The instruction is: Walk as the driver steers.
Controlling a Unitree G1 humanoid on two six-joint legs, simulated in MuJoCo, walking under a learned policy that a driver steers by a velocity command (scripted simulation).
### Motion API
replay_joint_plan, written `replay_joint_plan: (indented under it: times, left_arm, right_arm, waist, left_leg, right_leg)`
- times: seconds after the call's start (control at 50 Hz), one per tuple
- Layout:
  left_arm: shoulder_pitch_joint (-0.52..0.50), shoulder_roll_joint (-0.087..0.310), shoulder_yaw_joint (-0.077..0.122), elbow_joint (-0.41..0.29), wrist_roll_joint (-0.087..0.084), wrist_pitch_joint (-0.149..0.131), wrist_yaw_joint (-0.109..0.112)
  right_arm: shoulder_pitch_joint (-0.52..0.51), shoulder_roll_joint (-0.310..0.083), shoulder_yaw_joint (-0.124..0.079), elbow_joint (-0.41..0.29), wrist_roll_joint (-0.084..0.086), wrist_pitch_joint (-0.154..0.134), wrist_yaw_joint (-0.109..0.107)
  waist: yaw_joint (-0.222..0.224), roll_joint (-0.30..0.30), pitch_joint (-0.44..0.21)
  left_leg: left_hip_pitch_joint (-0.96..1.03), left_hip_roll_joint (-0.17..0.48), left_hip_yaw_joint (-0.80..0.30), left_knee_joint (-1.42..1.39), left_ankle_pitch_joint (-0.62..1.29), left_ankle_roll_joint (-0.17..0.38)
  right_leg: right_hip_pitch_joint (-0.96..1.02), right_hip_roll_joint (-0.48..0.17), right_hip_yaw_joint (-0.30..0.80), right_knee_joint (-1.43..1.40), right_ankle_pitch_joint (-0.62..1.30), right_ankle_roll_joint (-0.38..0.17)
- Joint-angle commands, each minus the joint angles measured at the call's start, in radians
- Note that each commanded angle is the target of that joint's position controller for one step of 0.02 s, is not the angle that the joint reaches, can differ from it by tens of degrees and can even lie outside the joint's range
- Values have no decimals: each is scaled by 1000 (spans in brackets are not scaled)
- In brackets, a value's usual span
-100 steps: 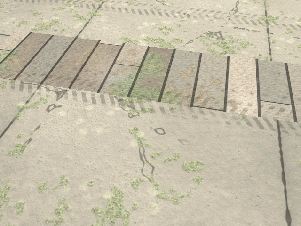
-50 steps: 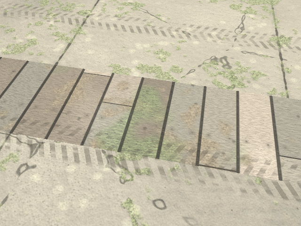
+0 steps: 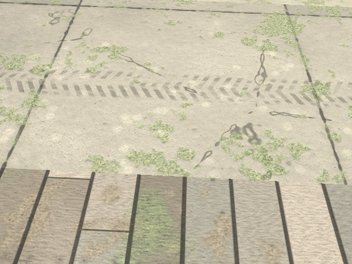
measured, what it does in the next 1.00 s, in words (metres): walks ahead, turning right: right foot, then left foot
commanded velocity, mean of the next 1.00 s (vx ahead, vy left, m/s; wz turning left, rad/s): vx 0.35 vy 0.00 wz -0.57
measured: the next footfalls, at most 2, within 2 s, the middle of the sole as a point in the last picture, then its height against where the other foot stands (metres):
right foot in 0.28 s outside the picture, level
left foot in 0.76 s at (193, 234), level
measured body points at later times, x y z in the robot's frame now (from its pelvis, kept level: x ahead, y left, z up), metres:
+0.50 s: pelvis +0.27 -0.09 +0.00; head +0.30 -0.11 +0.45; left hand +0.41 +0.16 -0.12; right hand +0.36 -0.40 -0.11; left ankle +0.36 +0.09 -0.66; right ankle +0.27 -0.15 -0.75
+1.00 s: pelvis +0.46 -0.10 -0.01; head +0.50 -0.12 +0.44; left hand +0.73 +0.07 -0.11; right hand +0.44 -0.41 -0.11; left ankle +0.59 -0.06 -0.75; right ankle +0.38 -0.21 -0.68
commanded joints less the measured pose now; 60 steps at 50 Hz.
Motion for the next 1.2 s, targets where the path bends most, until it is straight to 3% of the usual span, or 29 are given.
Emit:
replay_joint_plan:
  times: [0.02, 0.18, 0.24, 0.26, 0.28, 0.3, 0.32, 0.34, 0.36, 0.38, 0.42, 0.5, 0.58, 0.66, 0.72, 0.74, 0.76, 0.78, 0.8, 0.82, 0.84, 0.86, 0.9, 0.94, 1.04, 1.12, 1.16, 1.18, 1.2]
  left_arm:
    - [16, 15, 5, -53, 7, -1, -11]
    - [-216, 5, -15, -167, 8, -3, -65]
    - [-135, 57, 11, -180, 6, 2, -72]
    - [-11, 96, 33, -153, 1, 3, -70]
    - [159, 167, 72, -107, 0, 5, -55]
    - [231, 279, 98, -88, -1, 11, -33]
    - [204, 303, 87, -128, 9, -10, -43]
    - [208, 210, 59, -126, 16, -24, -52]
    - [169, 167, 46, -124, 13, -34, -51]
    - [87, 135, 36, -141, 10, -38, -50]
    - [6, 87, 17, -172, 21, -40, -41]
    - [59, 141, 28, -167, 13, -47, -14]
    - [95, 152, 32, -162, 13, -23, 6]
    - [131, 142, 32, -155, 6, 4, 16]
    - [77, 131, 31, -187, 8, 14, 30]
    - [44, 115, 25, -206, 7, 14, 30]
    - [41, 60, 7, -239, 23, 11, 27]
    - [277, -1, -8, -222, 26, 10, 23]
    - [355, 120, 6, -207, 8, 15, 16]
    - [238, 187, 27, -206, -1, 34, 20]
    - [146, 198, 32, -223, 2, 55, 26]
    - [110, 193, 36, -231, 6, 76, 31]
    - [116, 133, 25, -248, 4, 95, 29]
    - [109, 95, 16, -260, 6, 91, 31]
    - [35, 93, 6, -297, 15, 85, 14]
    - [18, 84, -2, -298, 27, 84, -4]
    - [91, 61, -7, -256, 36, 79, -12]
    - [104, 72, -8, -247, 45, 77, -11]
    - [113, 142, -2, -254, 57, 76, 1]
  right_arm:
    - [-63, -137, -26, -59, -2, -14, -17]
    - [29, -194, -46, -37, 30, 28, -30]
    - [-8, -237, -58, -52, 44, 47, -32]
    - [-31, -245, -59, -59, 50, 55, -32]
    - [-32, -232, -52, -66, 46, 55, -32]
    - [-7, -122, -21, -105, 4, 43, -29]
    - [21, -71, 4, -151, 16, -1, -16]
    - [-108, -151, -14, -176, 58, -34, -3]
    - [-141, -153, -12, -186, 68, -49, 1]
    - [-135, -147, -14, -167, 46, -53, -8]
    - [-108, -168, -31, -157, 24, -27, -11]
    - [-180, -123, -23, -195, 3, 6, -16]
    - [-307, -89, -7, -241, 3, 2, -8]
    - [-351, -117, -11, -277, 16, 6, 6]
    - [-275, -166, -28, -268, 9, -8, 9]
    - [-210, -180, -33, -257, -2, -16, 6]
    - [-116, -234, -42, -254, -26, -19, -1]
    - [-84, -251, -38, -260, -42, -4, -4]
    - [-82, -232, -41, -257, 0, 16, 2]
    - [-135, -156, -22, -291, 7, 31, -5]
    - [-178, -123, -8, -295, 2, 49, -11]
    - [-214, -110, 1, -300, 0, 64, -15]
    - [-243, -146, -8, -290, -14, 74, -21]
    - [-233, -158, -15, -281, -14, 73, -26]
    - [-236, -198, -30, -276, 1, 90, -35]
    - [-202, -210, -28, -248, 21, 104, -17]
    - [-219, -175, -9, -229, 39, 109, -5]
    - [-174, -120, 12, -203, 42, 104, 7]
    - [-135, -43, 41, -207, 5, 94, 26]
  waist:
    - [39, 110, 29]
    - [-30, 92, 101]
    - [45, 141, 16]
    - [120, 137, -49]
    - [200, 96, -140]
    - [163, -128, -193]
    - [98, -200, -354]
    - [155, -65, -299]
    - [132, -43, -189]
    - [83, 41, -127]
    - [23, 21, -86]
    - [26, 28, -43]
    - [64, -30, -20]
    - [83, -65, -47]
    - [36, -90, -74]
    - [-3, -75, -107]
    - [-29, 30, -237]
    - [68, 298, -376]
    - [78, 330, -444]
    - [38, 217, -321]
    - [30, 149, -231]
    - [37, 133, -160]
    - [64, 183, -83]
    - [58, 192, -93]
    - [37, 182, -141]
    - [28, 181, -122]
    - [77, 167, -121]
    - [78, 139, -119]
    - [31, -57, -153]
  left_leg:
    - [-6, 275, -107, -184, 207, 129]
    - [202, 325, 21, -118, 313, 101]
    - [236, 323, 65, 89, 778, 69]
    - [207, 297, 87, 265, 877, 49]
    - [65, 253, 100, 515, 760, 7]
    - [-295, 148, 92, 873, 79, -48]
    - [-566, -31, -156, 1108, -430, -72]
    - [-683, 21, -263, 1138, -361, -45]
    - [-708, 65, -251, 1075, -270, -17]
    - [-642, 111, -254, 986, -194, -14]
    - [-508, 150, -259, 870, -125, -27]
    - [-506, 122, -228, 662, 2, -85]
    - [-408, 30, -195, 354, 216, -94]
    - [-346, -21, -223, 223, 260, -79]
    - [-277, -16, -249, 147, 198, -43]
    - [-168, 7, -237, 75, 308, -18]
    - [87, 176, -364, 136, 608, 45]
    - [391, 451, -664, 194, 977, 230]
    - [391, 516, -836, 146, 649, 289]
    - [291, 433, -706, 107, 439, 248]
    - [171, 371, -580, 77, 299, 204]
    - [50, 323, -502, 43, 215, 188]
    - [-131, 253, -368, -30, 146, 173]
    - [-118, 255, -308, -49, 196, 195]
    - [-72, 317, -240, -62, 188, 215]
    - [-89, 305, -224, -41, 104, 202]
    - [-138, 269, -203, 26, 66, 154]
    - [-210, 226, -177, 67, 0, 76]
    - [-297, 133, -90, 248, -174, -28]
  right_leg:
    - [-35, -28, 34, -118, 149, 8]
    - [-49, 7, -105, -400, 115, -31]
    - [143, 101, -193, -414, -35, -86]
    - [309, 151, -218, -460, -25, -116]
    - [588, 180, -179, -522, 32, -156]
    - [862, -49, 215, -564, 15, -249]
    - [1061, -226, 772, -754, -151, -423]
    - [1048, -211, 702, -811, -126, -360]
    - [933, -175, 540, -796, -54, -317]
    - [780, -126, 419, -793, 32, -277]
    - [591, -73, 306, -828, 162, -250]
    - [492, -34, 223, -864, 273, -251]
    - [424, 49, 123, -782, 452, -171]
    - [477, 29, 217, -692, 360, -129]
    - [548, 23, 312, -558, 347, -103]
    - [533, 74, 294, -458, 340, -70]
    - [417, 144, 232, -220, 137, -24]
    - [162, 286, 156, 70, -620, 37]
    - [73, 200, 147, 223, -568, 60]
    - [17, 158, 114, 282, -470, 92]
    - [3, 130, 69, 268, -394, 107]
    - [26, 104, 53, 249, -355, 116]
    - [125, 87, 2, 166, -295, 112]
    - [143, 81, -26, 72, -273, 110]
    - [211, 39, -49, -130, -180, 92]
    - [335, 79, -81, -329, -193, 54]
    - [503, 108, -106, -589, -61, 16]
    - [626, 87, -59, -709, 23, -9]
    - [723, -126, 191, -761, 189, -60]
